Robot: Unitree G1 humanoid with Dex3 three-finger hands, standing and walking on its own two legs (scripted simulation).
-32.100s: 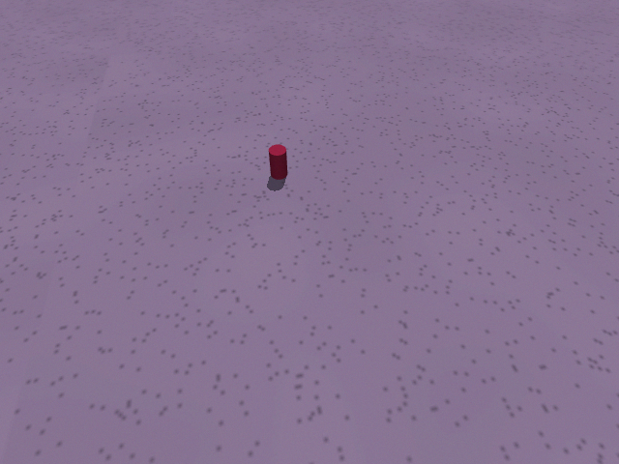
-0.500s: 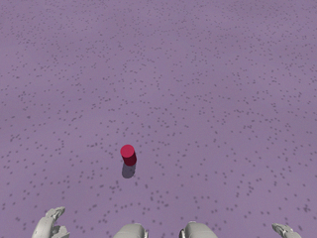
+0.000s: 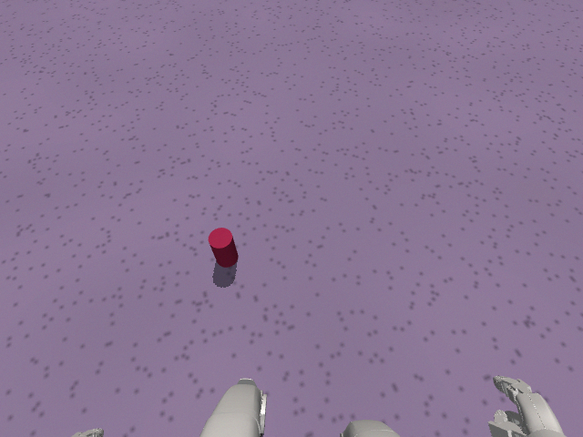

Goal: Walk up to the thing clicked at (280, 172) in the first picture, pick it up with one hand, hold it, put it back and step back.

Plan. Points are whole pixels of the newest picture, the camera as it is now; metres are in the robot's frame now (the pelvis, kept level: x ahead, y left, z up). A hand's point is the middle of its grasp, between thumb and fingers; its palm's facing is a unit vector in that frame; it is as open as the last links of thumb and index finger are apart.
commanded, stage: step back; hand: left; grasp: from the side
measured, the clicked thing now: (223, 248) +0.73 +0.27 -0.67
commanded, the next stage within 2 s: stand in 1.80 s
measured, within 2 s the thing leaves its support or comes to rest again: neither
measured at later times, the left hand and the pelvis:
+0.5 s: hand out of the picture -0.07 +0.26 -0.13, palm faces +0.06 -0.92 -0.38, open 7.4 cm; pelvis -0.17 -0.02 +0.01, yaw +4 degrees
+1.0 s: hand out of the picture -0.28 +0.26 -0.13, palm faces +0.11 -0.90 -0.42, open 7.4 cm; pelvis -0.31 -0.03 +0.01, yaw +7 degrees
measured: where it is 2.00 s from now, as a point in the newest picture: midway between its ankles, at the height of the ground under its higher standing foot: outside the picture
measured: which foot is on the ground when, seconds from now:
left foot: up 0.00-0.26, down 0.28-0.62, up 0.64-0.90, down 0.92-1.00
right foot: down 0.00-0.30, up 0.32-0.58, down 0.60-0.94, up 0.96-1.00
